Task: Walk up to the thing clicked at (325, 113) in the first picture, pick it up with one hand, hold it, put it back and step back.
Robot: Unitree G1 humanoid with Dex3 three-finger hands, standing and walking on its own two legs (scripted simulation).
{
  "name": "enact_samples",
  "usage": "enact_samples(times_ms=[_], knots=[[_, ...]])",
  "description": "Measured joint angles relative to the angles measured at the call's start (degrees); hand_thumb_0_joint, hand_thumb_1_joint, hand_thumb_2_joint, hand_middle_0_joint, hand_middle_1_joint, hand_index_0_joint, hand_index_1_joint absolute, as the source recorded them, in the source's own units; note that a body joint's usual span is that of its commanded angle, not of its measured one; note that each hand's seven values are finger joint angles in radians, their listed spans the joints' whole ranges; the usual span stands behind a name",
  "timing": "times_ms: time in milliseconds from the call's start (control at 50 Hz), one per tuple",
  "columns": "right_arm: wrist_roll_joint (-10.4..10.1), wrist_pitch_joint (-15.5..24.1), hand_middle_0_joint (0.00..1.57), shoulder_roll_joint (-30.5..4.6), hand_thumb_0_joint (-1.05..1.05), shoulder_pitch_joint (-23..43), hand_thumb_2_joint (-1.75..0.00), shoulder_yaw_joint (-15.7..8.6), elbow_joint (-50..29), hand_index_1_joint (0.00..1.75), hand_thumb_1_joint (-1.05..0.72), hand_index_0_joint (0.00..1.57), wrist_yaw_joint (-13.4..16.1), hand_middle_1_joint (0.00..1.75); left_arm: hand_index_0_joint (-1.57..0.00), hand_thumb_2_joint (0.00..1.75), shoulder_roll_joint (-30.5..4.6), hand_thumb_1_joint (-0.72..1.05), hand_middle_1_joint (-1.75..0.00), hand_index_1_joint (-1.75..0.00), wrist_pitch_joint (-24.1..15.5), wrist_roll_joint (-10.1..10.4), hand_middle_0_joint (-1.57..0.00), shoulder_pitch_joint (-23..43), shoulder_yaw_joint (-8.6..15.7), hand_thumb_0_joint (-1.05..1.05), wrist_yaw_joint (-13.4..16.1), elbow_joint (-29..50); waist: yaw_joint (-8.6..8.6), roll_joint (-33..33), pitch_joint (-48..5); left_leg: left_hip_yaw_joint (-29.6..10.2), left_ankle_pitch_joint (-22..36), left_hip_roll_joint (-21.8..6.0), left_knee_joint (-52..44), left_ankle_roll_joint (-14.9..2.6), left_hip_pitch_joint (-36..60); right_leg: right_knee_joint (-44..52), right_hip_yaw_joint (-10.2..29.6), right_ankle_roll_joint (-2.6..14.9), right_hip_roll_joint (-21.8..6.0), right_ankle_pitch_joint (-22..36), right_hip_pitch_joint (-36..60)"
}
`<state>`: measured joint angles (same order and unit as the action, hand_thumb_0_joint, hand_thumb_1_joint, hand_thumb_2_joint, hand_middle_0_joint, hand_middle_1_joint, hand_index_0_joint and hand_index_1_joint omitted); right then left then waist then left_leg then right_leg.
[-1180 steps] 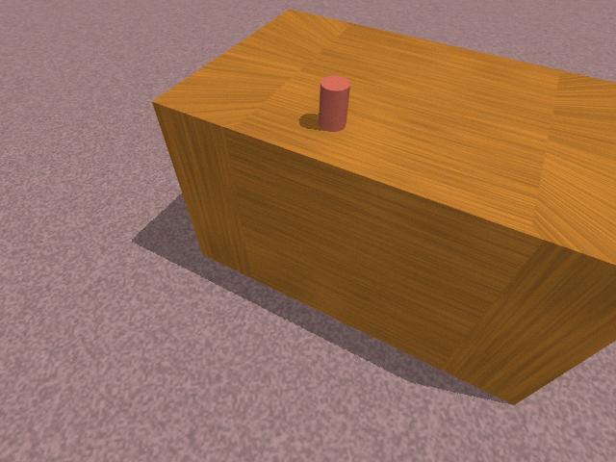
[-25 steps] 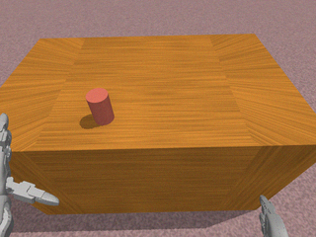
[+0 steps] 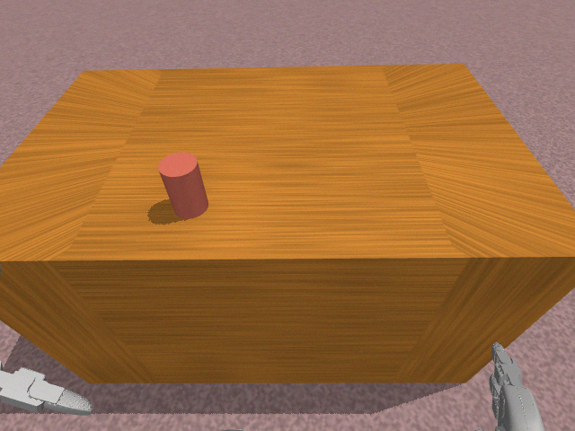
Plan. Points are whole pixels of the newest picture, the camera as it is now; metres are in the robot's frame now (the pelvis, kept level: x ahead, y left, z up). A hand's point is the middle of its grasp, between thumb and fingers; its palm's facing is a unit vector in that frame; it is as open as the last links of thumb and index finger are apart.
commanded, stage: home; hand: left
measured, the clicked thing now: (185, 186) +0.53 +0.22 +0.02
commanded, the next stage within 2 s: none
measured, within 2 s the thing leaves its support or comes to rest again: neither
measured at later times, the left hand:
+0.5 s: hand (152, 394) +0.18 +0.20 -0.04, palm faces +0.12 -0.97 -0.22, open 17.5 cm
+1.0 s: hand (172, 383) +0.20 +0.18 -0.06, palm faces +0.08 -0.97 -0.22, open 17.6 cm
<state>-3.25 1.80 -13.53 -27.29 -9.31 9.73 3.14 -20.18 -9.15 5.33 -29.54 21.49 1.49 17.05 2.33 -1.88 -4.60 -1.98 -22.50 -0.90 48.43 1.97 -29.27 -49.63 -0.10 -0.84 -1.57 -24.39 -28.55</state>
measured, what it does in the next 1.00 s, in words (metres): stands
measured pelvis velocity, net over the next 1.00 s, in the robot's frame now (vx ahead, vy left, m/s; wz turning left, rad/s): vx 0.02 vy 0.01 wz -0.02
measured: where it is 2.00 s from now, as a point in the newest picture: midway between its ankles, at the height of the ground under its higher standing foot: outside the picture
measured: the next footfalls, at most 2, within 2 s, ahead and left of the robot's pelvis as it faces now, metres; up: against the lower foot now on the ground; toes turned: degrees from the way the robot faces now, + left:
none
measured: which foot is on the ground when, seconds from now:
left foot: down 0.00-1.00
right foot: down 0.00-1.00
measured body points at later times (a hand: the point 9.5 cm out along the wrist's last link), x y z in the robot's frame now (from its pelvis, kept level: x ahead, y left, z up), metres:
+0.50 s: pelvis +0.01 +0.01 -0.01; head +0.04 +0.02 +0.44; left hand +0.17 +0.25 -0.03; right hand +0.17 -0.22 -0.05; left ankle +0.03 +0.14 -0.70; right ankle +0.01 -0.13 -0.70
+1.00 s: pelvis +0.02 +0.01 -0.02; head +0.06 +0.01 +0.43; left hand +0.19 +0.23 -0.05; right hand +0.18 -0.22 -0.05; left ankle +0.03 +0.14 -0.70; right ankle +0.01 -0.13 -0.70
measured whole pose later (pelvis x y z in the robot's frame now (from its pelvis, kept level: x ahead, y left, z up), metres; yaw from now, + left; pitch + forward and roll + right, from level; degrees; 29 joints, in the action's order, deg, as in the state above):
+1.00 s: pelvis +0.02 +0.01 -0.02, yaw -1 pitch +9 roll +0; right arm -1.5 -4.1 -11.3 -26.0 -0.3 3.7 3.9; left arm -11.3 1.4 1.8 -26.0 0.2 3.9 -4.9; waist 0.2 -0.3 -6.5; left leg -0.9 -27.2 -1.4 55.1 1.4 -37.4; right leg -55.1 1.1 -1.5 -1.1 -28.0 -36.6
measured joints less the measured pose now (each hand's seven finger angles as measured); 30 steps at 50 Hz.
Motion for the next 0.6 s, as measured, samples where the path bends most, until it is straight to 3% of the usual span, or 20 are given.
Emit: enact_samples(times_ms=[100, 160, 320, 500, 600], knots=[[-0.1, 0.6, 0.08, 0.0, -0.01, 0.2, -0.13, 0.6, 0.1, 0.08, 0.42, 0.08, 0.1, 0.08, -0.07, 0.04, 0.0, -0.54, -0.06, -0.05, -1.3, 0.0, -0.07, 1.0, 0.7, -0.01, 0.3, -4.7, -0.2, 0.3, 0.5, 0.4, 0.2, 0.0, -0.4, -0.16, 0.2, 0.5, 0.3, -0.16, -0.1, 0.3, 0.1], [-0.1, 1.3, 0.1, 0.6, -0.01, 0.7, -0.23, 2.5, 0.4, 0.11, 0.29, 0.09, 0.1, 0.11, -0.07, 0.05, 1.3, -0.54, -0.06, -0.06, -1.4, -0.2, -0.06, 1.2, -0.7, -0.01, 0.5, -7.2, -0.3, 0.6, 0.7, 0.5, 0.2, 0.1, -0.5, -0.33, -0.1, 0.6, 0.5, -0.3, -0.1, 0.4, -0.2], [1.3, 2.0, 0.13, 4.2, 0.0, 3.6, -0.46, 8.5, 3.7, 0.17, -0.12, 0.13, -0.8, 0.17, -0.06, 0.08, 6.4, -0.51, -0.06, -0.06, 0.4, -1.7, -0.06, -0.1, -10.5, -0.02, 0.0, -12.5, -0.52, 0.9, 0.8, 0.5, -0.7, 0.2, 1.3, -0.73, -2.7, -0.2, 0.5, -0.69, -0.2, 0.1, -2.3], [1.9, 1.0, 0.18, 2.7, 0.0, 3.9, -0.73, 8.4, 2.0, 0.25, -0.6, 0.18, 0.4, 0.25, -0.06, 0.05, 8.9, -0.56, -0.05, -0.05, 4.7, -3.3, -0.05, 1.3, -18.7, -0.02, 0.8, -20.9, -1.8, 1.9, 0.6, 0.7, -2.3, 0.0, 4.0, -0.99, -5.5, -2.2, 0.7, -0.97, 0.0, -1.2, -4.9], [2.2, -0.4, 0.2, 2.8, 0.01, 3.2, -0.83, 9.0, 0.3, 0.28, -0.78, 0.19, 0.8, 0.28, -0.06, 0.05, 9.3, -0.56, -0.05, -0.05, 6.9, -3.7, -0.05, 3.5, -21.0, -0.02, 1.2, -23.9, -2.41, 2.5, -0.1, 0.7, -3.2, -0.3, 5.3, -0.89, -6.8, -3.2, 0.7, -0.9, 0.3, -1.9, -6.1]])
